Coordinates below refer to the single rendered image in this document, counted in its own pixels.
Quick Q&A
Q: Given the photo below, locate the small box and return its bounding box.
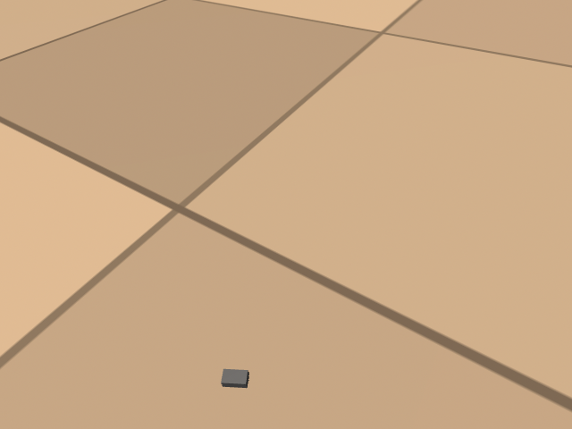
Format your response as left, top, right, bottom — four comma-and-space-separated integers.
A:
221, 369, 249, 388

